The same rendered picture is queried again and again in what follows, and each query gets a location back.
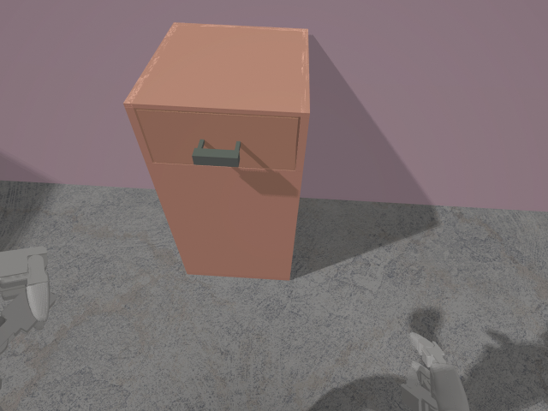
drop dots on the cabinet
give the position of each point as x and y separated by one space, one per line
228 221

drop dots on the robot left hand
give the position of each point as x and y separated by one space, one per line
23 279

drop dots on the handle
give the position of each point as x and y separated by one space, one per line
216 157

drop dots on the drawer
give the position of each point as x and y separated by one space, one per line
266 141

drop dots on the robot right hand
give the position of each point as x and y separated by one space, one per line
442 388

